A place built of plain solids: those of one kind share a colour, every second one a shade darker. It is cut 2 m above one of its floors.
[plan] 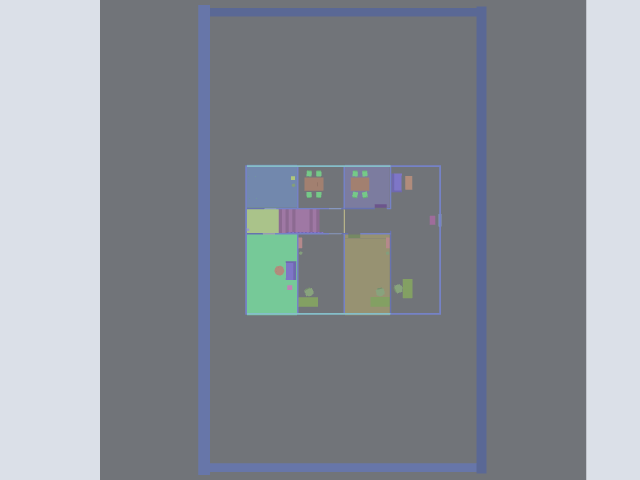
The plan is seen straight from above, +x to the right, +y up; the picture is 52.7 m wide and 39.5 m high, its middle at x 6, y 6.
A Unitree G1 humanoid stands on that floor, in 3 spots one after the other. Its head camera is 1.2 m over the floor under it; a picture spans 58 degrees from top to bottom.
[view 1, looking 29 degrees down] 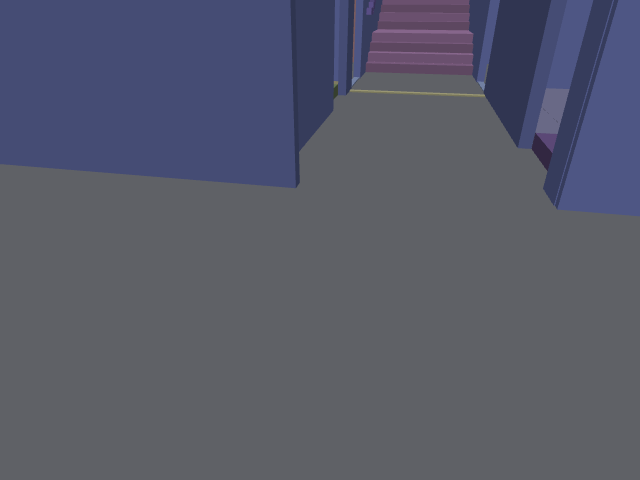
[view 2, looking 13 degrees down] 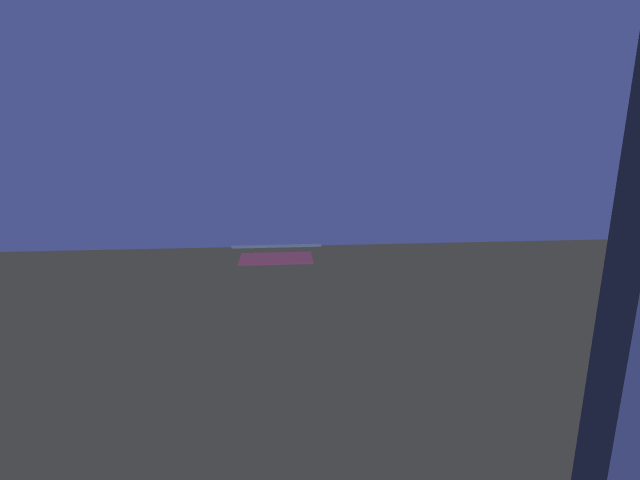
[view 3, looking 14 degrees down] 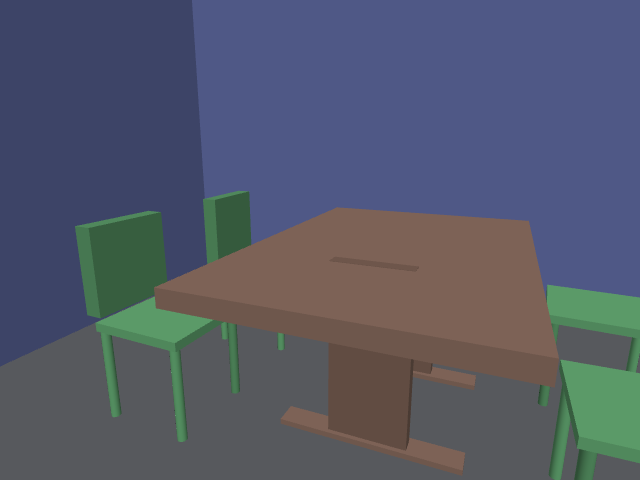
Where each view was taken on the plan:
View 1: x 14.71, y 7.55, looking -168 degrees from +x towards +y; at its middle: ground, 2.48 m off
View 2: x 10.91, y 7.55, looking -5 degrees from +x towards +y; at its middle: wall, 5.05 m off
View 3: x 7.25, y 11.00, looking -157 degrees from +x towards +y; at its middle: meeting_table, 1.91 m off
